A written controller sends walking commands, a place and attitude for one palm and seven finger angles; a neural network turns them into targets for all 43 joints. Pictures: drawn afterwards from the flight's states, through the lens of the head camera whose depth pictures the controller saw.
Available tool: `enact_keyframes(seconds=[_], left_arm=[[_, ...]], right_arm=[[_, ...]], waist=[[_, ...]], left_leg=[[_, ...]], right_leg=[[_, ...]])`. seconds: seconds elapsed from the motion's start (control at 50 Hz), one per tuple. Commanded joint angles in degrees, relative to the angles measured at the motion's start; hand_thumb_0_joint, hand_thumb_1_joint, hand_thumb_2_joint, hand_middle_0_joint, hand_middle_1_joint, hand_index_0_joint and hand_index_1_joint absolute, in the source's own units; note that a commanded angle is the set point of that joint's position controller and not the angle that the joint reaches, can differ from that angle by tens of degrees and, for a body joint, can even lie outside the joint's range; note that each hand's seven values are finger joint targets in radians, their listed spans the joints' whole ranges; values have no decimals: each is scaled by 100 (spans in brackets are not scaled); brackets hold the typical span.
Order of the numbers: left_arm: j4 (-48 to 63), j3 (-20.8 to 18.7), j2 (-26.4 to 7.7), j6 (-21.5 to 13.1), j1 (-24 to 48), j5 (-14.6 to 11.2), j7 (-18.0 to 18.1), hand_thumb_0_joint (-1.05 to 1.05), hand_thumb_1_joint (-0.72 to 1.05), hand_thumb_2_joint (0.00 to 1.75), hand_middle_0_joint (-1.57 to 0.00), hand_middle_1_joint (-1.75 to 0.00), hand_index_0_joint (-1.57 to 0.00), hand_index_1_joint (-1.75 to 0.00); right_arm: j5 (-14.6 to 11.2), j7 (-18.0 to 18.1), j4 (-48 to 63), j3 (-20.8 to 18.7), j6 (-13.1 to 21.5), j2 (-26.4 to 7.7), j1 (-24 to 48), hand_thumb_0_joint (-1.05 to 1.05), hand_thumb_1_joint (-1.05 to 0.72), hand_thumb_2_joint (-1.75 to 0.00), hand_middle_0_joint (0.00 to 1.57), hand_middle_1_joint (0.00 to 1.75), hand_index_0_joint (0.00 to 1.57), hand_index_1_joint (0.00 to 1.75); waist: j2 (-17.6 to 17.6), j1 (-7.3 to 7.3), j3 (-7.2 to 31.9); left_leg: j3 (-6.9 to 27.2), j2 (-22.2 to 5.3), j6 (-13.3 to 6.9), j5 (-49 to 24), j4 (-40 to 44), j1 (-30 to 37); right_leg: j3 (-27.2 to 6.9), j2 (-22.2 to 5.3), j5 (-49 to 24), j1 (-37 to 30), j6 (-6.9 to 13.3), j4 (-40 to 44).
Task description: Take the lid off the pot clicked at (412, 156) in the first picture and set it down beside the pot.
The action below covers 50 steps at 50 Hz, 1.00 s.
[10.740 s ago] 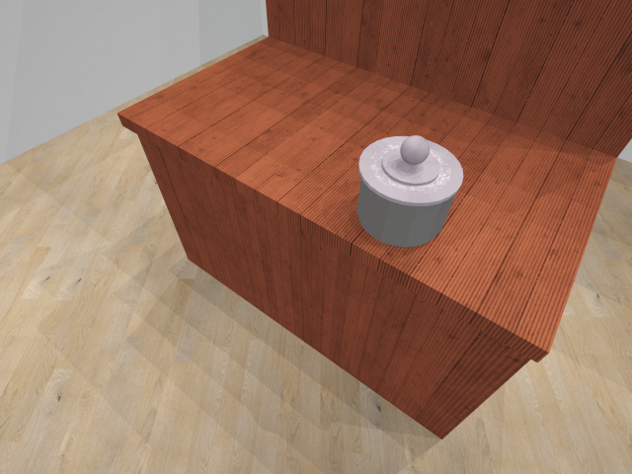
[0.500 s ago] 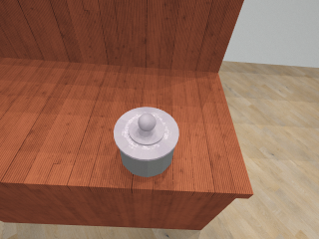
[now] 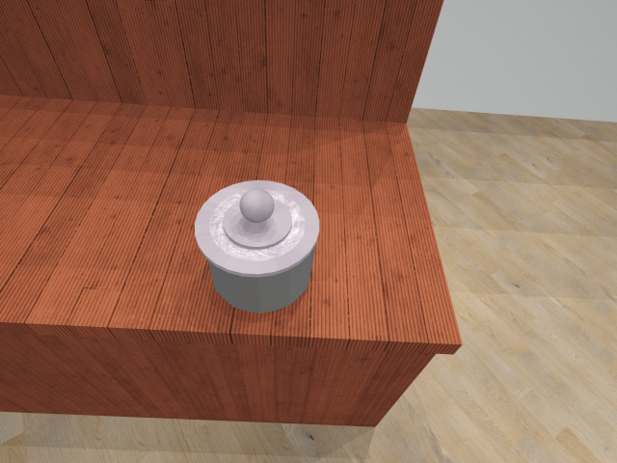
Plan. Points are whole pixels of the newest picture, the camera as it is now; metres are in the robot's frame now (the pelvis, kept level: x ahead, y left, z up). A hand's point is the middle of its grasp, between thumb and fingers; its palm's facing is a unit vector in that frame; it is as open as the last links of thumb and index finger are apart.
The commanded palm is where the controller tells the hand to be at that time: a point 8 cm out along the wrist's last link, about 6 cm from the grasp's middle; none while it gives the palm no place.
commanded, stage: come to a stop and stand still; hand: left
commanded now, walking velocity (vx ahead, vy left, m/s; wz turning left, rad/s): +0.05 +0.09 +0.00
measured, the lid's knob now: (257, 205) +0.44 +0.10 +0.08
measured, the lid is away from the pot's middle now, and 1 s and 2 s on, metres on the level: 0.00 0.00 0.00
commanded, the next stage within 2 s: look again from close up in 0.84 s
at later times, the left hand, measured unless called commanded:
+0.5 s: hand out of the picture -0.01 +0.21 -0.15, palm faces +0.02 -0.97 -0.24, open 7.3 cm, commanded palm none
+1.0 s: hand out of the picture +0.03 +0.19 -0.15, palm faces +0.02 -0.97 -0.25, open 7.3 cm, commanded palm none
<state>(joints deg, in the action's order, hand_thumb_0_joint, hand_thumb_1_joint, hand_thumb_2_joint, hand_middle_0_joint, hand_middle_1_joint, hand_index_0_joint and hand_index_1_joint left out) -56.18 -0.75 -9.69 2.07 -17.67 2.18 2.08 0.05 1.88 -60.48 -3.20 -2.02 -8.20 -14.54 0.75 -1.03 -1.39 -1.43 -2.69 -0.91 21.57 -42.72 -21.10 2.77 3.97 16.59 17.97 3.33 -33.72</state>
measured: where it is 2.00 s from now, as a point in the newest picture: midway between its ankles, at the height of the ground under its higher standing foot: outside the picture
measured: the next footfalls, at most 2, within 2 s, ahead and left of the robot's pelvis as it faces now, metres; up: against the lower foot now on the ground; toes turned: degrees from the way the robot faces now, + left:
none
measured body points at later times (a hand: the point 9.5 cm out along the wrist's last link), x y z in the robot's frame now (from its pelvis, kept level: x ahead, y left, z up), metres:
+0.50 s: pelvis +0.00 +0.03 +0.01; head +0.01 +0.01 +0.46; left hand -0.01 +0.26 -0.13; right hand +0.02 -0.20 -0.15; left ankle -0.01 +0.10 -0.72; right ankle +0.01 -0.09 -0.72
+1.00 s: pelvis +0.00 +0.01 +0.02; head +0.00 -0.01 +0.47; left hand +0.03 +0.24 -0.13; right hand +0.04 -0.22 -0.15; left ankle -0.01 +0.10 -0.72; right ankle +0.01 -0.09 -0.72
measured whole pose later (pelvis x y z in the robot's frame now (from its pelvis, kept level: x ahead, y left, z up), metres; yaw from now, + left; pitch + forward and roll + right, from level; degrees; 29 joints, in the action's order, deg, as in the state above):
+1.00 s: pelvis +0.00 +0.01 +0.02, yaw +1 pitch -2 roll +1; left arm -61.0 1.5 -8.8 -1.8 -15.8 0.8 2.7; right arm 0.6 0.5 -63.6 -0.7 0.7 -11.0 -12.3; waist -2.2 0.0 -0.5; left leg -3.2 2.0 -2.2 14.6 -24.6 -8.6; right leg 1.5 0.1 13.9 11.7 1.4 -27.1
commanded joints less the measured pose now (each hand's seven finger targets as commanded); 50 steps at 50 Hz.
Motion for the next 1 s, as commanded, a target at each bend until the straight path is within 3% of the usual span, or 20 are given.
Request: enact_keyframes(seconds=[0.0, 0.04, 0.06, 0.08, 0.14, 0.2, 0.22, 0.24, 0.26, 0.28, 0.3, 0.34, 0.38, 0.46, 0.6, 0.68, 0.72, 0.76, 0.9, 0.98], left_arm=[[234, -111, -683, -199, -155, -88, 93, 0, 90, 90, -20, -30, -20, -30], [146, -50, -503, -232, -303, -150, 72, 0, 90, 90, -20, -30, -20, -30], [51, -30, -437, -225, -395, -172, 79, 0, 90, 90, -20, -30, -20, -30], [-38, -5, -403, -253, -542, -174, 86, 0, 90, 90, -20, -30, -20, -30], [-182, 36, -386, -311, -586, -153, 59, 0, 90, 90, -20, -30, -20, -30], [-199, 46, -346, -330, -571, -134, 58, 0, 90, 90, -20, -30, -20, -30], [-211, 51, -314, -336, -581, -134, 60, 0, 90, 90, -20, -30, -20, -30], [194, 37, -985, -487, -87, -124, 73, 0, 90, 90, -20, -30, -20, -30], [223, -29, -653, -374, -436, -112, 43, 0, 90, 90, -20, -30, -20, -30], [176, 47, -570, -388, -487, -98, 42, 0, 90, 90, -20, -30, -20, -30], [132, 47, -499, -413, -506, -116, 46, 0, 90, 90, -20, -30, -20, -30], [69, 47, -502, -415, -486, -136, 60, 0, 90, 90, -20, -30, -20, -30], [-11, 84, -400, -420, -441, -149, 74, 0, 90, 90, -20, -30, -20, -30], [-102, 81, -495, -441, -356, -167, 97, 0, 90, 90, -20, -30, -20, -30], [-214, 56, -615, -461, -176, -170, 125, 0, 90, 90, -20, -30, -20, -30], [-215, 50, -663, -434, -82, -159, 122, 0, 90, 90, -20, -30, -20, -30], [-225, 50, -693, -450, -77, -158, 121, 0, 90, 90, -20, -30, -20, -30], [-206, 47, -700, -435, -31, -157, 120, 0, 90, 90, -20, -30, -20, -30], [-249, 39, -716, -458, -79, -161, 124, 0, 90, 90, -20, -30, -20, -30], [-301, 54, -699, -447, -111, -163, 120, 0, 90, 90, -20, -30, -20, -30]], right_arm=[[25, -49, 1, 155, 146, -45, -709, 0, -90, -90, 20, 30, 20, 30], [56, -21, -71, 189, 242, -180, -614, 0, -90, -90, 20, 30, 20, 30], [61, -28, -84, 195, 312, -256, -539, 0, -90, -90, 20, 30, 20, 30], [49, -32, -64, 219, 339, -257, -424, 0, -90, -90, 20, 30, 20, 30], [16, -53, -99, 225, 366, -200, -509, 0, -90, -90, 20, 30, 20, 30], [9, -66, -184, 221, 361, -187, -725, 0, -90, -90, 20, 30, 20, 30], [13, -66, -206, 230, 366, -179, -790, 0, -90, -90, 20, 30, 20, 30], [97, -64, 381, 98, 398, -844, -582, 0, -90, -90, 20, 30, 20, 30], [63, -3, 465, -46, 497, -765, -227, 0, -90, -90, 20, 30, 20, 30], [44, -3, 522, -17, 505, -757, -164, 0, -90, -90, 20, 30, 20, 30], [50, -4, 540, -13, 491, -708, -144, 0, -90, -90, 20, 30, 20, 30], [70, -22, 541, 5, 455, -689, -140, 0, -90, -90, 20, 30, 20, 30], [72, -59, 440, 29, 420, -751, -84, 0, -90, -90, 20, 30, 20, 30], [82, -102, 318, 81, 378, -727, 10, 0, -90, -90, 20, 30, 20, 30], [82, -115, 231, 121, 406, -844, 139, 0, -90, -90, 20, 30, 20, 30], [90, -124, 214, 145, 378, -861, 259, 0, -90, -90, 20, 30, 20, 30], [82, -134, 183, 153, 385, -854, 277, 0, -90, -90, 20, 30, 20, 30], [92, -132, 149, 165, 380, -848, 266, 0, -90, -90, 20, 30, 20, 30], [76, -130, -26, 185, 391, -737, 160, 0, -90, -90, 20, 30, 20, 30], [77, -122, -154, 209, 389, -708, 60, 0, -90, -90, 20, 30, 20, 30]], waist=[[165, -96, -206], [-452, 122, -421], [-1273, 179, -282], [-1333, 281, -235], [-361, 279, -282], [-28, 169, -298], [-30, 151, -288], [-1280, -206, -337], [-1195, 154, 81], [-1096, 116, 269], [-705, 114, 244], [-49, 99, 86], [200, 78, -114], [-167, 44, -168], [21, 35, 98], [-68, 51, -156], [94, 62, -92], [-65, 65, -76], [138, 89, -16], [-47, 91, -99]], left_leg=[[45, -46, -17, -380, 1201, 846], [439, -412, -186, -927, 1834, 740], [853, -620, -304, -1081, 2131, 409], [997, -721, -358, -933, 2351, 109], [729, -491, -231, -587, 2340, 112], [594, -386, -212, -444, 2288, 410], [596, -387, -218, -430, 2308, 453], [522, 133, -157, -1753, 2598, 740], [930, -591, -161, -870, 2549, 728], [974, -505, -247, -1028, 2470, 732], [922, -437, -259, -884, 2445, 612], [930, -332, -230, -636, 2436, 495], [882, -273, -206, -530, 2421, 501], [822, -184, -179, -825, 2355, 787], [726, -187, -179, -1858, 2176, 1301], [688, -186, -157, -1520, 2262, 1187], [666, -157, -155, -1527, 2225, 1218], [668, -162, -150, -1500, 2247, 1226], [603, -150, -133, -1524, 2162, 1199], [588, -180, -130, -1468, 2207, 1183]], right_leg=[[-1439, -1327, 39, 575, 363, 1530], [-1022, -830, -105, 325, -40, 1346], [-765, -742, -347, -88, -162, 1103], [-629, -708, -496, -557, -214, 1031], [-723, -838, -666, -767, -156, 1244], [-771, -901, -360, -491, -160, 1400], [-766, -901, -320, -455, -156, 1411], [-354, -452, -789, -339, 124, 355], [-232, -693, -346, -236, -32, 405], [-295, -725, -784, -401, -9, 573], [-305, -755, -903, -569, -12, 672], [-391, -810, -791, -581, -15, 780], [-493, -847, -648, -387, -27, 880], [-705, -927, -596, -196, 9, 1025], [-772, -962, -1162, -349, -55, 977], [-803, -979, -941, -244, -58, 1075], [-863, -1008, -987, -296, -65, 1119], [-864, -1005, -921, -289, -59, 1117], [-940, -1075, -1020, -430, -56, 1240], [-941, -1063, -916, -375, -38, 1258]])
